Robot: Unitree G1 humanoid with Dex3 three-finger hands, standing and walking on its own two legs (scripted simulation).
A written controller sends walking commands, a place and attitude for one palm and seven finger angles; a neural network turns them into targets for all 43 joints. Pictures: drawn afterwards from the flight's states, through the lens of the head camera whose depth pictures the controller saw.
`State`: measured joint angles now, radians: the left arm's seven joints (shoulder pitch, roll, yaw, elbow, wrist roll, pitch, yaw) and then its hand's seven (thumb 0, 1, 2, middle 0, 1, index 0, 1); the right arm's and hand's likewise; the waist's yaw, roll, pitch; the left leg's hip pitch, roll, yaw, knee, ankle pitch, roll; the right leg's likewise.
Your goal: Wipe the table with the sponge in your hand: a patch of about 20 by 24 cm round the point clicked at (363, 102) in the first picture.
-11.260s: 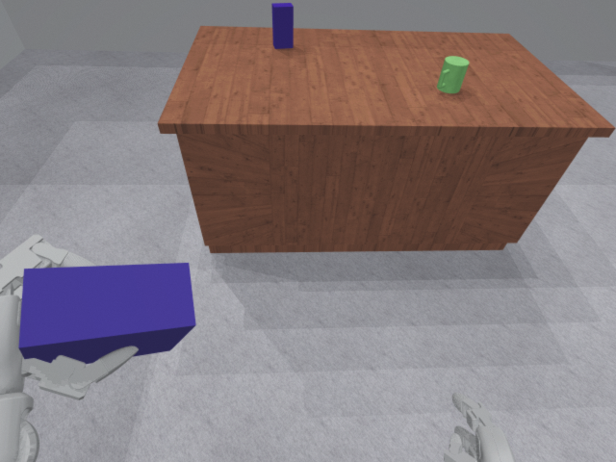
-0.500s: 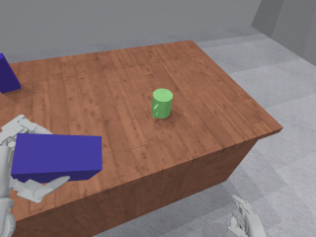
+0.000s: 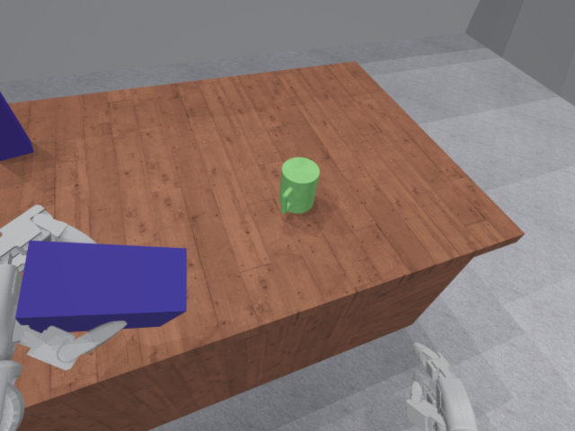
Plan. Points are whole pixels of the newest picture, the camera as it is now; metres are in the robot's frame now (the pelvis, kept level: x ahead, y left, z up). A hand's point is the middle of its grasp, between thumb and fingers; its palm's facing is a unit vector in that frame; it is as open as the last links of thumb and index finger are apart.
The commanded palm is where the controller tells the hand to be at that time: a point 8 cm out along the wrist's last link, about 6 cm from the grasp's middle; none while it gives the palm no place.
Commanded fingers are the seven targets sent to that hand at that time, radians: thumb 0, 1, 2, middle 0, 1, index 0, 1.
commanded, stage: come to a stop and stand still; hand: left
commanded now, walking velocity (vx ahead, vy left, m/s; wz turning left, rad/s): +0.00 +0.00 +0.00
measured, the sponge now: (130, 291) +0.23 +0.19 +0.13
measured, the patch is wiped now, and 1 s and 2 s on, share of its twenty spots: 0.00 0.00 0.00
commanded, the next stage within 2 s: look again from close up in 1.02 s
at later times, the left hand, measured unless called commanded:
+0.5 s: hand (84, 288) +0.22 +0.23 +0.14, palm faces +0.21 -0.88 -0.42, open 10.3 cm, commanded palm +0.17 +0.29 +0.18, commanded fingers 0.00 0.10 1.30 -1.20 -1.60 -1.20 -1.60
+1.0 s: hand (45, 278) +0.23 +0.27 +0.15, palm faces +0.34 -0.86 -0.39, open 10.2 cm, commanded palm +0.17 +0.30 +0.18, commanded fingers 0.00 0.10 1.30 -1.20 -1.60 -1.20 -1.60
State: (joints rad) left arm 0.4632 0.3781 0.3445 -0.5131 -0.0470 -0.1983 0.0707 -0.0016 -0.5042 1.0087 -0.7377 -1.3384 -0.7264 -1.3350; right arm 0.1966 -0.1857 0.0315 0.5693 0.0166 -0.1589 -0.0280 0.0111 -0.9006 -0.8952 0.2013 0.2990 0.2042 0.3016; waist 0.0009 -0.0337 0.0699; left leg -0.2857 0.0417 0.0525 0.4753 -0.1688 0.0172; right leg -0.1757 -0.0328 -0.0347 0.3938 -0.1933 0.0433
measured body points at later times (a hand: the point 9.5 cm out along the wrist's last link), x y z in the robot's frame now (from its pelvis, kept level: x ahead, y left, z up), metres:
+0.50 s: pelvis +0.00 +0.02 +0.00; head +0.03 +0.03 +0.44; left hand +0.21 +0.28 +0.16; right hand +0.15 -0.21 -0.08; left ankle +0.06 +0.11 -0.74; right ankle +0.01 -0.15 -0.74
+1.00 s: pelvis +0.00 +0.02 +0.00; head +0.03 +0.06 +0.45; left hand +0.20 +0.31 +0.17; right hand +0.19 -0.19 -0.06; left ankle +0.06 +0.11 -0.74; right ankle +0.01 -0.15 -0.74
